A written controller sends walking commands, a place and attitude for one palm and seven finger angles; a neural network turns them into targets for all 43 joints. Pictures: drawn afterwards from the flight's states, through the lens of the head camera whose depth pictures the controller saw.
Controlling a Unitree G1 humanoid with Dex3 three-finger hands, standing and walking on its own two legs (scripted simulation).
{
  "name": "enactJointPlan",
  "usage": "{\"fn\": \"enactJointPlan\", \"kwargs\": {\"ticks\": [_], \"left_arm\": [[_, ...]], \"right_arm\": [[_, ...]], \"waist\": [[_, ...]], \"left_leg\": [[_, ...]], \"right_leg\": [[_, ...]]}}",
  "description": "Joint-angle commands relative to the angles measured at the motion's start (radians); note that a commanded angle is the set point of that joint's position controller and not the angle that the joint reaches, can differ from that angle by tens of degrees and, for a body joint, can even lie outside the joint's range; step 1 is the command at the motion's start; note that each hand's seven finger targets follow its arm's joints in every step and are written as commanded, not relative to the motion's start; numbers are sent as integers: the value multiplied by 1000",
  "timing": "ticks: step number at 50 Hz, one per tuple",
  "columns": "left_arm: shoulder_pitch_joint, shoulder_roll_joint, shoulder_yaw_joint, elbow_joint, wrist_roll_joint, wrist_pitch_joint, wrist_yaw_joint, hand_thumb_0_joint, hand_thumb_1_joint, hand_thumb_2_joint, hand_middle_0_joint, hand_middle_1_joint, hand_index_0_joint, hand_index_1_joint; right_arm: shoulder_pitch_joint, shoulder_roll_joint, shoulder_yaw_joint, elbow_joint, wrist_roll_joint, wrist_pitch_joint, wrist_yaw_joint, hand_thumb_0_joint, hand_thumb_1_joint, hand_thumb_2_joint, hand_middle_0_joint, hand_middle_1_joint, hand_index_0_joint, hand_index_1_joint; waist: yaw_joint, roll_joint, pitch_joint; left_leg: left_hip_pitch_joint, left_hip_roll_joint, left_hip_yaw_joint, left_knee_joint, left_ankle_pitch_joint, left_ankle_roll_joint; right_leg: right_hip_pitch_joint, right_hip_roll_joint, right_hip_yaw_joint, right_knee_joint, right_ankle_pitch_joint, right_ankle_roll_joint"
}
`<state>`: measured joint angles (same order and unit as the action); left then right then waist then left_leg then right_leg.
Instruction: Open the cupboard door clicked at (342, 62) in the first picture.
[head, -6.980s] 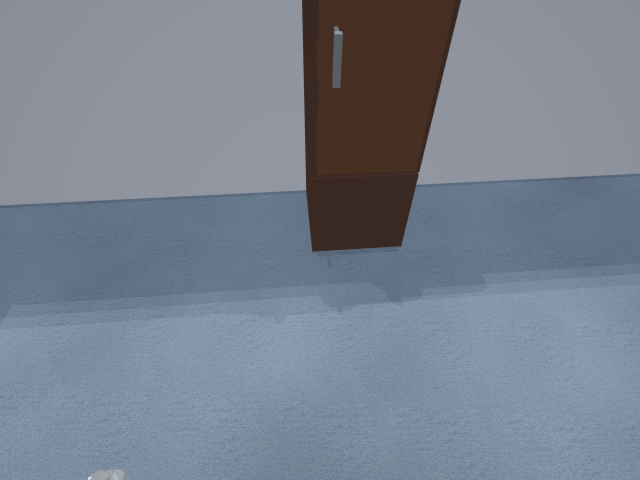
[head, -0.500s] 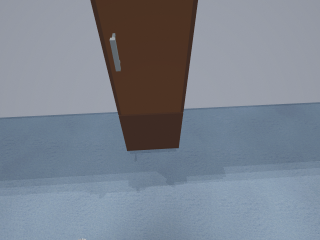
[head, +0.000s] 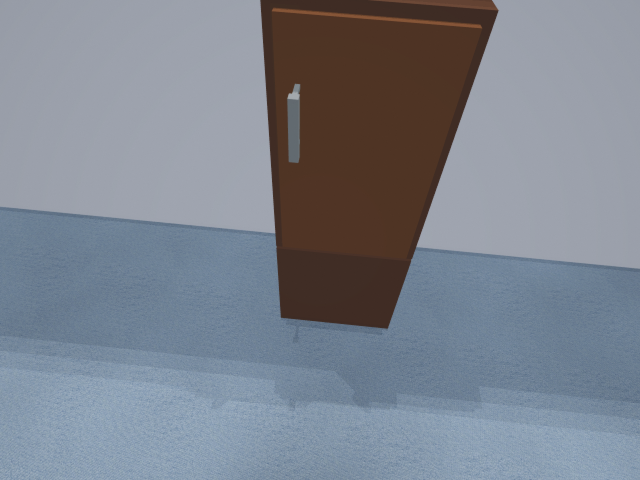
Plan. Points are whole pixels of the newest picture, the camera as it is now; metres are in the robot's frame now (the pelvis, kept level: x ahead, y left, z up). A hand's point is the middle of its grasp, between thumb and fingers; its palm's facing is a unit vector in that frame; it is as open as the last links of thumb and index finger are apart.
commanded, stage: take the last steps up to it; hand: left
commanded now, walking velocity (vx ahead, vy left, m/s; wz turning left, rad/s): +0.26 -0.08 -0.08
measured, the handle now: (295, 124) +0.71 +0.13 +0.06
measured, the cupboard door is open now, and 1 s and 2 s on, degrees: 0 0 0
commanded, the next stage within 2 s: come to a stop and stand still in 0.34 s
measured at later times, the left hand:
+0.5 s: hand (245, 389) +0.28 +0.15 -0.16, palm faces -0.07 -0.97 -0.25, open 7.4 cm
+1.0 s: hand (198, 438) +0.20 +0.21 -0.18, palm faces +0.03 -0.96 -0.27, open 7.3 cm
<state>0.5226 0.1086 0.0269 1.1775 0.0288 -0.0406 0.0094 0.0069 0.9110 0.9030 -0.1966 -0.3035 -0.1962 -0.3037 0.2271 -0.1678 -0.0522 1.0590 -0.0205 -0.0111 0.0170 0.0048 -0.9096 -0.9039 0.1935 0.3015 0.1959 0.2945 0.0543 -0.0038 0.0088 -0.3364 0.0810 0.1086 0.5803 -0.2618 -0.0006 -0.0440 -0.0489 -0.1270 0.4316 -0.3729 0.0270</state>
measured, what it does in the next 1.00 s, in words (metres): walks ahead: right foot, then left foot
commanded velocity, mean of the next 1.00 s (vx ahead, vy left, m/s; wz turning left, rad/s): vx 0.00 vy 0.02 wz -0.01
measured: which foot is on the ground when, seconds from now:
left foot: down 0.00-0.48, up 0.50-0.94, down 0.96-1.00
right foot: down 0.00-0.02, up 0.04-0.46, down 0.48-1.00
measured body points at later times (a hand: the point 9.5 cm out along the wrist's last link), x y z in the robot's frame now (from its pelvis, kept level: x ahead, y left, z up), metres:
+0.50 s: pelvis +0.15 -0.04 -0.01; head +0.17 -0.06 +0.44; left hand +0.28 +0.20 -0.14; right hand +0.06 -0.23 -0.18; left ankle +0.05 +0.11 -0.72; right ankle +0.23 -0.14 -0.74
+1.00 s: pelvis +0.15 +0.01 -0.01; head +0.15 +0.01 +0.44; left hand +0.20 +0.26 -0.16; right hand +0.25 -0.25 -0.14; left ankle +0.15 +0.10 -0.73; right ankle +0.22 -0.14 -0.73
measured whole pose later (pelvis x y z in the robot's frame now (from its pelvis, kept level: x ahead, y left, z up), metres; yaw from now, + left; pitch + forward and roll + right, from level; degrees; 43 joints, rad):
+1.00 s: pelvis +0.15 +0.01 -0.01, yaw -2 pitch -2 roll +0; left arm 0.26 0.20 0.03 0.99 0.02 0.04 0.05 0.00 0.91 0.90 -0.20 -0.30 -0.20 -0.30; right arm 0.19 -0.21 -0.05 0.88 -0.02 0.03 -0.01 0.00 -0.91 -0.90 0.19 0.30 0.20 0.29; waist 0.02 0.01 0.01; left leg -0.25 -0.01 0.07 0.63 -0.35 0.03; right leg -0.38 -0.10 -0.10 0.63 -0.26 0.00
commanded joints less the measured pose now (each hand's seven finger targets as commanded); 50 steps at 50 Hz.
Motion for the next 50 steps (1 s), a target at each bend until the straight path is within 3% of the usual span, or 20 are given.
{"fn": "enactJointPlan", "kwargs": {"ticks": [1,2,4,6,9,19,21,22,23,24,25,28,31,37,43,44,46,47,48,50], "left_arm": [[-58,63,10,-100,-13,-13,-4,0,900,900,-200,-300,-200,-300],[-120,87,18,-115,-5,-1,1,0,900,900,-200,-300,-200,-300],[-168,81,29,-105,-1,5,-13,0,900,900,-200,-300,-200,-300],[-116,54,29,-85,3,13,-22,0,900,900,-200,-300,-200,-300],[-116,46,32,-98,3,30,-23,0,900,900,-200,-300,-200,-300],[-360,91,34,-203,-5,31,-27,0,900,900,-200,-300,-200,-300],[-304,113,40,-186,-5,22,-26,0,900,900,-200,-300,-200,-300],[-202,138,46,-156,-4,11,-23,0,900,900,-200,-300,-200,-300],[-101,203,58,-122,1,-8,-12,0,900,900,-200,-300,-200,-300],[-50,290,70,-114,-6,-17,-2,0,900,900,-200,-300,-200,-300],[-90,286,59,-129,-21,-16,5,0,900,900,-200,-300,-200,-300],[-320,211,35,-186,-10,10,30,0,900,900,-200,-300,-200,-300],[-333,213,41,-195,-6,26,37,0,900,900,-200,-300,-200,-300],[-332,235,65,-224,1,43,42,0,900,900,-200,-300,-200,-300],[-335,260,70,-229,9,53,34,0,900,900,-200,-300,-200,-300],[-261,283,49,-243,4,37,75,0,900,900,-200,-300,-200,-300],[-298,260,40,-276,-8,50,62,0,900,900,-200,-300,-200,-300],[-293,199,26,-282,-16,58,52,0,900,900,-200,-300,-200,-300],[-267,160,17,-290,-16,63,41,0,900,900,-200,-300,-200,-300],[-277,159,12,-285,-2,83,30,0,900,900,-200,-300,-200,-300]], "right_arm": [[354,-242,-50,45,-7,-47,-38,0,-900,-900,200,300,200,300],[327,-227,-46,54,-9,-42,-46,0,-900,-900,200,300,200,300],[183,-120,-22,14,-6,-44,-48,0,-900,-900,200,300,200,300],[131,-68,-9,-1,-4,-61,-51,0,-900,-900,200,300,200,300],[123,-76,-4,-7,0,-68,-52,0,-900,-900,200,300,200,300],[172,-120,-25,18,-16,-43,-47,0,-900,-900,200,300,200,300],[168,-121,-26,23,-14,-35,-44,0,-900,-900,200,300,200,300],[159,-117,-21,25,-8,-35,-42,0,-900,-900,200,300,200,300],[181,-77,-12,30,2,-38,-37,0,-900,-900,200,300,200,300],[231,-14,5,13,16,-34,-37,0,-900,-900,200,300,200,300],[224,-45,3,12,21,-15,-49,0,-900,-900,200,300,200,300],[191,-12,8,40,22,16,-53,0,-900,-900,200,300,200,300],[176,-14,0,35,19,47,-46,0,-900,-900,200,300,200,300],[90,-47,-21,-36,5,67,-33,0,-900,-900,200,300,200,300],[62,-51,-12,-75,9,44,-27,0,-900,-900,200,300,200,300],[76,-131,-33,-153,17,25,-27,0,-900,-900,200,300,200,300],[79,-87,-14,-199,6,20,-24,0,-900,-900,200,300,200,300],[85,-136,-17,-208,-5,16,-24,0,-900,-900,200,300,200,300],[28,-180,-19,-243,-13,24,-29,0,-900,-900,200,300,200,300],[-38,-170,-12,-275,-8,22,-34,0,-900,-900,200,300,200,300]], "waist": [[-175,277,-67],[-178,235,-27],[-122,123,127],[-73,105,103],[-50,125,98],[-84,131,135],[-49,70,94],[3,37,45],[40,-87,-55],[18,-276,-148],[11,-218,-189],[-54,-92,-37],[-53,-93,-43],[-40,-123,-63],[-45,-172,-73],[-74,-8,-257],[-90,84,-169],[-87,225,-77],[-49,237,18],[-50,192,133]], "left_leg": [[521,371,-492,-321,-32,167],[418,392,-508,-380,-141,182],[213,320,-370,-418,-136,164],[168,261,-229,-416,32,139],[162,224,-122,-409,196,148],[207,228,-72,-312,337,135],[158,205,-67,-214,309,109],[136,158,-24,-85,313,78],[19,77,35,138,186,31],[-98,-42,42,379,-309,-11],[-20,-22,-88,445,-382,-7],[1,7,-120,439,-278,-18],[7,-25,-98,393,-237,-32],[-68,-46,-110,420,-186,-51],[46,-58,-64,123,-136,-35],[75,-95,-15,98,-182,-50],[141,-59,-35,-159,-47,-7],[106,60,-185,-244,-2,33],[-22,165,-276,-265,69,98],[-141,143,-295,-338,-53,120]], "right_leg": [[-562,17,-1,551,-191,-39],[-587,-10,70,696,-198,-50],[-594,-81,104,746,-30,-49],[-522,-96,98,696,55,-29],[-508,-92,83,622,111,-9],[-402,-43,17,237,143,-21],[-234,-1,-15,138,185,-33],[-98,2,-11,66,235,-38],[100,-130,139,36,413,-77],[199,-369,406,-33,757,-180],[80,-385,398,-69,865,-224],[-150,-323,248,-68,834,-228],[-179,-300,195,-84,757,-211],[-164,-312,208,-97,655,-225],[-182,-266,221,-96,390,-197],[-10,-290,332,2,721,-178],[-191,-184,178,105,213,-126],[-298,-83,81,190,68,-65],[-316,-21,41,207,6,-37],[-321,15,76,332,-31,-41]]}}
